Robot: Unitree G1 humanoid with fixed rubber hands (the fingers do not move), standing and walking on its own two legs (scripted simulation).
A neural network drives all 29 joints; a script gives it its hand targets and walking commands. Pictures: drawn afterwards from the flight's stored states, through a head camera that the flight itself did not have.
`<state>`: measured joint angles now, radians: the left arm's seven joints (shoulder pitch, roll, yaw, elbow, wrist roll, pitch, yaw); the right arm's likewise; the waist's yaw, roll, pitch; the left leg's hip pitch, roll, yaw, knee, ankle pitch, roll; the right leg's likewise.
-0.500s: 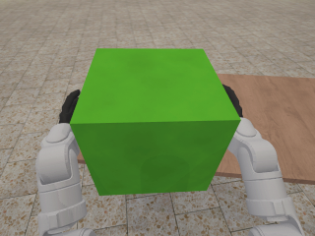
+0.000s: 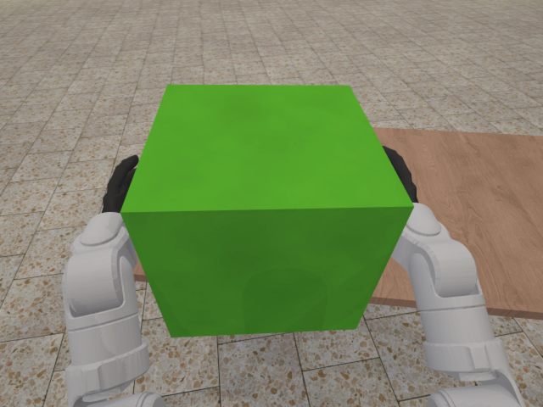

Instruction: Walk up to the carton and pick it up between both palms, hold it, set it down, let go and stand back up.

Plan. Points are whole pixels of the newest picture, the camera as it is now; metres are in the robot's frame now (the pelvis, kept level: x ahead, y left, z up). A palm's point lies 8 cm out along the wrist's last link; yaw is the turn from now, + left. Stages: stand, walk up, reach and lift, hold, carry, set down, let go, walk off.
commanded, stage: hold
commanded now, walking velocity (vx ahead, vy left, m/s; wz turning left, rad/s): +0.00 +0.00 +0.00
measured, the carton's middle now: (262, 208) +0.38 +0.00 +0.14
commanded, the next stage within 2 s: set down in 0.48 s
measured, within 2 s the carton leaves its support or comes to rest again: neither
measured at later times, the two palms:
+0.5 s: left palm (122, 215) +0.34 +0.18 +0.18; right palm (400, 204) +0.34 -0.18 +0.17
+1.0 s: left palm (130, 207) +0.37 +0.18 +0.16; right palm (385, 199) +0.37 -0.18 +0.15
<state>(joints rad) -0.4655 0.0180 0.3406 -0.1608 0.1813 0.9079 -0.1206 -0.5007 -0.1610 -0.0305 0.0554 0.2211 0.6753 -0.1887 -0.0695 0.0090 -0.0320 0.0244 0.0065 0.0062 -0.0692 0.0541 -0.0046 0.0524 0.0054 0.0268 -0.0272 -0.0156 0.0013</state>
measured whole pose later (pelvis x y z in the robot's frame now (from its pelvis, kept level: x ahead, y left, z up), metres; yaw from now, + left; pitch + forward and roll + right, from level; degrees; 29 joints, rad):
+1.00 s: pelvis +0.01 +0.01 +0.00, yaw +1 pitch +3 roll +0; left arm -0.53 0.01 0.36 -0.03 0.22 0.81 -0.13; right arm -0.57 -0.11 -0.11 0.18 0.09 0.58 -0.09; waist -0.09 0.01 -0.04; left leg -0.03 -0.01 0.00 -0.09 0.07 0.01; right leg 0.02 -0.02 0.01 -0.08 0.01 0.02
